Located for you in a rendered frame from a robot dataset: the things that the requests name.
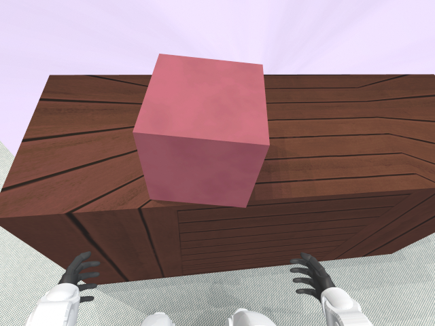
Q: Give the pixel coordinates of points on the robot right shin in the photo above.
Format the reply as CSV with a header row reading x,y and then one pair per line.
x,y
240,309

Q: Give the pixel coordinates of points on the left robot forearm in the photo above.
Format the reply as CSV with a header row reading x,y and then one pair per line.
x,y
58,307

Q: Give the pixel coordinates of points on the robot right thigh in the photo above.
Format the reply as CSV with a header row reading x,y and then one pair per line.
x,y
248,318

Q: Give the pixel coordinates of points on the right robot forearm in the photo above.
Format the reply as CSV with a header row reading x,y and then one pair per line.
x,y
341,310

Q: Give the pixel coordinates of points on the robot left hand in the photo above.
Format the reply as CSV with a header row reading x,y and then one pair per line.
x,y
72,274

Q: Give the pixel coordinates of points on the pedestal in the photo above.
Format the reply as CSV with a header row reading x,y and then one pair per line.
x,y
350,172

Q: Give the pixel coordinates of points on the robot right hand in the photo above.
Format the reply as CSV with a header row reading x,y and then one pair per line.
x,y
320,280

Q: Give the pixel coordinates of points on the carton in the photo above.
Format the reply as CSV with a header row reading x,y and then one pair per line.
x,y
202,130

